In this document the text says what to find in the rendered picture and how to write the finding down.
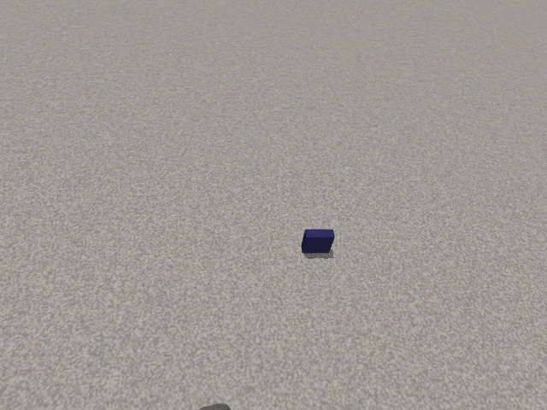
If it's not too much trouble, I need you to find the carton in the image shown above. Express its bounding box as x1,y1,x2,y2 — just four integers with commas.
301,229,335,254

